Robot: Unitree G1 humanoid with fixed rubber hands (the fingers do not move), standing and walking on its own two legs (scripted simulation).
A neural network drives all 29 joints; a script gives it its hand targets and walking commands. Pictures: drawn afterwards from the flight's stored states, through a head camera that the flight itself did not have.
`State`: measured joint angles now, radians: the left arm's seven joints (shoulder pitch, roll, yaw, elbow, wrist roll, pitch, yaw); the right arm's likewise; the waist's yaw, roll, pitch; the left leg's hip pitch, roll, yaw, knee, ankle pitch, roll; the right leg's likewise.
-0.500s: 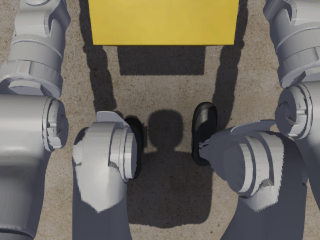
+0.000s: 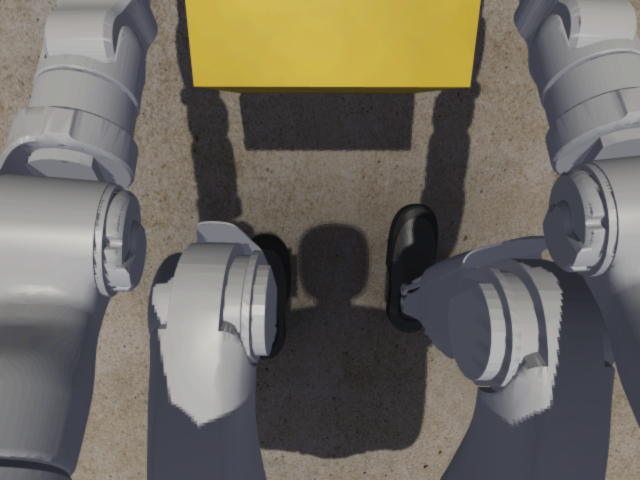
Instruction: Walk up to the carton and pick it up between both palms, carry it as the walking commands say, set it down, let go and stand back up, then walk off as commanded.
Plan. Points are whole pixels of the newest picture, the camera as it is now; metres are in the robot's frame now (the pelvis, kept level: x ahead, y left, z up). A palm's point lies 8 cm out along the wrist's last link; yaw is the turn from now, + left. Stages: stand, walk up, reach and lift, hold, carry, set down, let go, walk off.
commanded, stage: reach and lift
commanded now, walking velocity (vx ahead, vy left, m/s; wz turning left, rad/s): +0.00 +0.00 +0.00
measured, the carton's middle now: out of the picture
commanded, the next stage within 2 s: none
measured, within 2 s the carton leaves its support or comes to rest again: leaves its support in 1.14 s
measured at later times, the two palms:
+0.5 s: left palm out of the picture +0.55 +0.17 -0.18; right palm out of the picture +0.56 -0.15 -0.19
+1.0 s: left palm out of the picture +0.55 +0.18 -0.18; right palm out of the picture +0.56 -0.16 -0.18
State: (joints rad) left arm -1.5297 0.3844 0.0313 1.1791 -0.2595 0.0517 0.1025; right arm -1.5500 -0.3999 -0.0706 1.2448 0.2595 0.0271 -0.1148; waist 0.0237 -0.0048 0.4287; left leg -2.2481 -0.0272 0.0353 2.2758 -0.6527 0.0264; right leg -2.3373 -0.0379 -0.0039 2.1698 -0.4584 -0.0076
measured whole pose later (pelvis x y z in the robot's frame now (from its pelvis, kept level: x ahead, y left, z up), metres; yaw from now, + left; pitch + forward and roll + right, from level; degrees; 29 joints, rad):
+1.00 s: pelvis +0.01 +0.00 -0.01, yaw +1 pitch +34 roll +0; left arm -1.49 0.32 0.13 1.07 -0.15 0.16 0.06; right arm -1.56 -0.37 -0.09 1.22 0.19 0.13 -0.10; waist 0.02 -0.02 0.44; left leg -2.24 -0.03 0.04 2.34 -0.69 0.03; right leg -2.34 -0.03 0.01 2.24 -0.49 0.00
